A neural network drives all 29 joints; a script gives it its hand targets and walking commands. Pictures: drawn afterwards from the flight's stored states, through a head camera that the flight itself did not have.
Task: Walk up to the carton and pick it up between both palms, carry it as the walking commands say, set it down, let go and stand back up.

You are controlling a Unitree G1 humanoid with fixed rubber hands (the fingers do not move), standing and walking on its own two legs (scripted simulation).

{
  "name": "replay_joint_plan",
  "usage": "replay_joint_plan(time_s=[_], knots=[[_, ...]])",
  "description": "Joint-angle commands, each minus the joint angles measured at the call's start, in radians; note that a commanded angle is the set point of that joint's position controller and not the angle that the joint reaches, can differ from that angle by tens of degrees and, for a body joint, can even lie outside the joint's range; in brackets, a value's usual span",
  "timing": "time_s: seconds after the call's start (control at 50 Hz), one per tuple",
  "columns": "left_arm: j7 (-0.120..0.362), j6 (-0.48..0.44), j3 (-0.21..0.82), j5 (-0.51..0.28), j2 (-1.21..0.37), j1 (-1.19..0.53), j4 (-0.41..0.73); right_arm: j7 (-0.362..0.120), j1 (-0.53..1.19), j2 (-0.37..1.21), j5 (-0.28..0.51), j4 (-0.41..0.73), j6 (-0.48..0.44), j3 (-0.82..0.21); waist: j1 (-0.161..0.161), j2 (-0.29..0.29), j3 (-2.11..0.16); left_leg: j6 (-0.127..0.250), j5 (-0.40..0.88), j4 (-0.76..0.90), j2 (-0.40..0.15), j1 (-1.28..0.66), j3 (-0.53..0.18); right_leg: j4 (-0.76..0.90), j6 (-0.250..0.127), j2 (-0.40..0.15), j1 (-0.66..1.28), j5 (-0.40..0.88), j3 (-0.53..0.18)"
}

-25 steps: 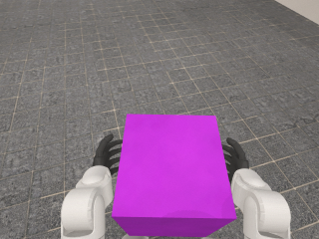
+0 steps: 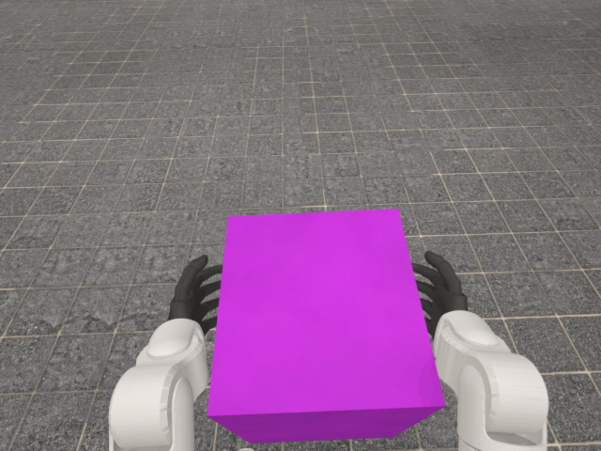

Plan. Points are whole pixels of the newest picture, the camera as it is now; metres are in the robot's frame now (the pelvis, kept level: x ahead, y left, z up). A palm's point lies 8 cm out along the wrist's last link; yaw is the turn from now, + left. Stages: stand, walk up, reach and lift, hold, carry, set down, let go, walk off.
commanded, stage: carry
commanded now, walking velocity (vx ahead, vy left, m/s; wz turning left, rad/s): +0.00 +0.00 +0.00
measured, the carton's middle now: (317, 336) +0.26 +0.00 +0.03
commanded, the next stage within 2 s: none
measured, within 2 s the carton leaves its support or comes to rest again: neither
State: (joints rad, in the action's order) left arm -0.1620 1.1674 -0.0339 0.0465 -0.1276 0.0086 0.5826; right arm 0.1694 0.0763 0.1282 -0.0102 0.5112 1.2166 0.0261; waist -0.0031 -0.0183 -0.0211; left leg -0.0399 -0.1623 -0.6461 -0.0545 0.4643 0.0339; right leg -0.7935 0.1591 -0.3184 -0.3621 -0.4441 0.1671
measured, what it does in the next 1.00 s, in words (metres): walks backwards: right foot, then left foot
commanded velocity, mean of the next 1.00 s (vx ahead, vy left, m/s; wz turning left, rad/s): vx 0.00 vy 0.00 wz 0.00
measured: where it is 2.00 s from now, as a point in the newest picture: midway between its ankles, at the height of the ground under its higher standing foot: outside the picture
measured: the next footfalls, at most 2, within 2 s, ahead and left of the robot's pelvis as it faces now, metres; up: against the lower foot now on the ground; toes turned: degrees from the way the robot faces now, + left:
right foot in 0.24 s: -0.05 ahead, -0.07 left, +0.00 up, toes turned -4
left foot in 0.88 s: -0.06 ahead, +0.15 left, +0.00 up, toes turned -7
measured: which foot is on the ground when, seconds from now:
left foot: down 0.00-0.72, up 0.74-0.86, down 0.88-1.00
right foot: up 0.00-0.22, down 0.24-1.00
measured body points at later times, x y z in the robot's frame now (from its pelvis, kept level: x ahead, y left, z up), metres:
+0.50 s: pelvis -0.05 +0.07 +0.02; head -0.10 +0.07 +0.46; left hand +0.20 +0.20 +0.12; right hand +0.18 -0.09 +0.12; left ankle +0.08 +0.15 -0.71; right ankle -0.02 -0.06 -0.71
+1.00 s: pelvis -0.12 +0.06 +0.01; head -0.15 +0.08 +0.46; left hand +0.13 +0.21 +0.10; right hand +0.13 -0.08 +0.10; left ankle -0.05 +0.15 -0.71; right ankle -0.05 -0.06 -0.70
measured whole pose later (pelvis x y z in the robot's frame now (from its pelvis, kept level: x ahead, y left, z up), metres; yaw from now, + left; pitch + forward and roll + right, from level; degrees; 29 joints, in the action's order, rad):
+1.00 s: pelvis -0.12 +0.06 +0.01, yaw +1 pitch +0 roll -1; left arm -0.17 1.21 -0.02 0.05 -0.13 -0.02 0.47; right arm 0.16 0.02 0.13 -0.02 0.43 1.20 0.05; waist -0.02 -0.03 -0.08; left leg 0.06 -0.24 -0.65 0.00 0.42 0.07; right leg -0.72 0.01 -0.03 -0.45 -0.35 0.06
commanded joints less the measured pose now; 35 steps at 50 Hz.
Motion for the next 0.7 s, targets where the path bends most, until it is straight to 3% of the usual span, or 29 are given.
replay_joint_plan(time_s=[0.0,0.02,0.04,0.06,0.08,0.1,0.12,0.16,0.18,0.2,0.22,0.24,0.26,0.28,0.34,0.36,0.38,0.4,0.42,0.44,0.48,0.5,0.52,0.54,0.6,0.62,0.64,0.66,0.68], knots=[[0.134,0.019,0.669,-0.312,-0.803,-0.4,0.098,-0.117,0.256,0.826,0.225,0.098,-0.038,-0.568,-0.016,0.26,-0.409,0.183,0.52,0.192,-0.296,-0.418,-0.326,-0.321,-0.003,0.181,-0.171,-0.262,-0.067],[0.134,0.01,0.7,-0.329,-0.84,-0.45,0.115,-0.127,0.292,0.834,0.228,0.115,-0.05,-0.568,-0.018,0.278,-0.384,0.176,0.403,0.21,-0.296,-0.451,-0.278,-0.336,-0.019,0.185,-0.237,-0.219,-0.075],[0.145,0.011,0.714,-0.352,-0.848,-0.488,0.114,-0.132,0.323,0.812,0.222,0.132,-0.064,-0.549,-0.024,0.326,-0.406,0.182,0.131,0.244,-0.285,-0.399,-0.275,-0.336,-0.038,0.18,-0.214,-0.156,-0.102],[0.156,0.008,0.746,-0.384,-0.876,-0.523,0.153,-0.131,0.308,0.828,0.21,0.15,-0.078,-0.531,-0.02,0.347,-0.41,0.145,-0.054,0.289,-0.229,-0.304,-0.251,-0.311,-0.067,0.196,-0.149,-0.108,-0.102],[0.153,-0.003,0.764,-0.388,-0.887,-0.546,0.154,-0.134,0.271,0.857,0.208,0.09,-0.086,-0.519,-0.023,0.356,-0.393,0.131,-0.134,0.308,-0.219,-0.314,-0.252,-0.309,-0.078,0.205,-0.166,-0.095,-0.099],[0.153,-0.013,0.767,-0.393,-0.905,-0.551,0.165,-0.137,0.275,0.875,0.213,0.112,-0.094,-0.53,-0.02,0.319,-0.424,0.123,-0.095,0.281,-0.221,-0.366,-0.238,-0.256,-0.095,0.208,-0.165,-0.081,-0.117],[0.157,-0.009,0.745,-0.379,-0.882,-0.49,0.131,-0.135,0.27,0.868,0.219,0.111,-0.096,-0.558,-0.028,0.272,-0.399,0.154,-0.043,0.275,-0.248,-0.341,-0.284,-0.175,-0.096,0.197,-0.14,-0.096,-0.136],[0.154,-0.016,0.701,-0.353,-0.85,-0.473,0.117,-0.133,0.285,0.844,0.218,0.12,-0.093,-0.576,-0.021,0.239,-0.405,0.171,-0.117,0.311,-0.253,-0.262,-0.296,-0.046,-0.108,0.197,-0.043,-0.088,-0.148],[0.157,-0.02,0.686,-0.346,-0.849,-0.465,0.104,-0.129,0.333,0.857,0.23,0.135,-0.098,-0.596,-0.007,0.148,-0.372,0.161,-0.151,0.285,-0.216,-0.196,-0.256,0.14,-0.123,0.22,0.045,-0.028,-0.144],[0.159,-0.013,0.666,-0.322,-0.819,-0.441,0.075,-0.131,0.282,0.82,0.21,0.095,-0.08,-0.591,0.002,0.128,-0.34,0.128,-0.253,0.297,-0.181,-0.111,-0.211,0.293,-0.134,0.233,0.146,0.057,-0.115],[0.153,-0.002,0.634,-0.293,-0.794,-0.363,0.015,-0.128,0.26,0.79,0.211,0.083,-0.074,-0.596,0.001,0.172,-0.305,0.071,-0.326,0.338,-0.129,-0.066,-0.214,0.372,-0.154,0.248,0.203,0.008,-0.143],[0.153,0.0,0.606,-0.272,-0.786,-0.361,-0.011,-0.129,0.306,0.801,0.222,0.105,-0.06,-0.626,-0.003,-0.033,-0.258,0.035,-0.274,0.247,-0.061,-0.03,-0.155,0.453,-0.175,0.139,0.133,-0.104,-0.32],[0.148,-0.009,0.577,-0.245,-0.793,-0.358,-0.027,-0.133,0.366,0.79,0.244,0.165,-0.052,-0.658,-0.008,-0.24,-0.16,0.027,-0.191,0.115,-0.017,-0.044,-0.077,0.525,-0.205,0.048,-0.021,-0.269,-0.427],[0.15,-0.013,0.572,-0.241,-0.808,-0.392,-0.001,-0.147,0.415,0.815,0.264,0.181,-0.047,-0.681,-0.014,-0.257,-0.128,0.027,-0.143,0.025,-0.016,-0.117,-0.065,0.548,-0.202,0.036,-0.098,-0.219,-0.367],[0.135,0.007,0.529,-0.213,-0.763,-0.34,-0.035,-0.141,0.436,0.79,0.274,0.17,-0.031,-0.68,-0.015,-0.136,-0.209,0.035,-0.019,0.126,-0.03,-0.202,-0.079,0.433,-0.159,0.127,-0.034,0.054,-0.206],[0.122,0.013,0.52,-0.194,-0.745,-0.305,-0.047,-0.136,0.398,0.774,0.273,0.142,-0.024,-0.667,-0.01,-0.034,-0.253,0.042,-0.026,0.185,-0.047,-0.237,-0.104,0.389,-0.155,0.152,-0.025,0.05,-0.175],[0.115,0.022,0.533,-0.198,-0.721,-0.363,-0.014,-0.136,0.374,0.766,0.261,0.091,-0.012,-0.643,-0.009,0.02,-0.225,0.045,-0.143,0.251,-0.081,-0.185,-0.16,0.367,-0.157,0.19,-0.024,-0.038,-0.166],[0.115,0.028,0.528,-0.199,-0.712,-0.33,-0.026,-0.136,0.347,0.758,0.259,0.077,-0.003,-0.645,-0.008,-0.01,-0.192,0.047,-0.264,0.319,-0.098,-0.149,-0.203,0.353,-0.155,0.221,-0.032,-0.092,-0.159],[0.109,0.034,0.551,-0.21,-0.709,-0.358,0.02,-0.136,0.344,0.731,0.251,0.116,-0.009,-0.62,-0.002,0.116,-0.227,0.05,-0.342,0.361,-0.117,-0.139,-0.25,0.311,-0.168,0.234,-0.02,-0.066,-0.175],[0.106,0.044,0.556,-0.205,-0.713,-0.383,-0.001,-0.137,0.367,0.728,0.252,0.084,-0.004,-0.611,-0.003,0.181,-0.185,0.045,-0.49,0.438,-0.137,-0.058,-0.263,0.261,-0.164,0.258,-0.006,-0.098,-0.146],[0.099,0.056,0.542,-0.199,-0.683,-0.38,-0.012,-0.124,0.401,0.708,0.247,0.079,0.006,-0.603,0.007,0.194,-0.189,0.031,-0.568,0.521,-0.163,0.015,-0.254,0.138,-0.164,0.318,0.075,-0.048,-0.052],[0.102,0.056,0.569,-0.229,-0.72,-0.428,0.009,-0.124,0.378,0.736,0.236,0.059,0.005,-0.589,0.007,0.175,-0.201,0.031,-0.487,0.47,-0.141,-0.007,-0.195,0.18,-0.178,0.297,0.088,0.005,-0.085],[0.096,0.062,0.568,-0.228,-0.72,-0.405,-0.021,-0.111,0.346,0.709,0.211,0.049,0.007,-0.567,0.009,0.207,-0.204,0.004,-0.448,0.47,-0.11,-0.022,-0.161,0.167,-0.18,0.304,0.079,-0.013,-0.074],[0.101,0.057,0.582,-0.245,-0.721,-0.426,-0.004,-0.117,0.35,0.723,0.211,0.039,0.004,-0.567,0.005,0.163,-0.202,0.014,-0.456,0.468,-0.112,-0.004,-0.152,0.173,-0.176,0.316,0.102,0.005,-0.044],[0.107,0.069,0.562,-0.251,-0.714,-0.409,-0.063,-0.102,0.336,0.715,0.188,-0.016,0.009,-0.542,0.015,0.207,-0.163,-0.007,-0.511,0.495,-0.1,0.067,-0.107,0.139,-0.178,0.356,0.134,-0.058,-0.013],[0.111,0.068,0.554,-0.256,-0.725,-0.404,-0.046,-0.1,0.366,0.698,0.188,0.053,0.011,-0.548,0.014,0.144,-0.156,-0.006,-0.497,0.448,-0.085,0.088,-0.084,0.171,-0.178,0.352,0.135,-0.059,-0.031],[0.113,0.061,0.562,-0.276,-0.727,-0.436,-0.019,-0.096,0.385,0.719,0.194,0.057,0.006,-0.549,0.022,0.143,-0.199,-0.033,-0.479,0.443,-0.06,0.089,-0.06,0.193,-0.193,0.35,0.184,-0.093,-0.048],[0.114,0.059,0.571,-0.284,-0.749,-0.462,-0.013,-0.093,0.376,0.743,0.189,0.062,0.009,-0.553,0.018,0.081,-0.172,-0.026,-0.426,0.37,-0.043,0.054,-0.024,0.274,-0.192,0.31,0.105,-0.123,-0.103],[0.124,0.048,0.582,-0.308,-0.75,-0.507,0.041,-0.1,0.381,0.756,0.2,0.084,0.0,-0.549,0.011,-0.067,-0.192,-0.039,-0.296,0.101,0.05,-0.046,0.037,0.447,-0.22,0.213,-0.026,-0.225,-0.268]])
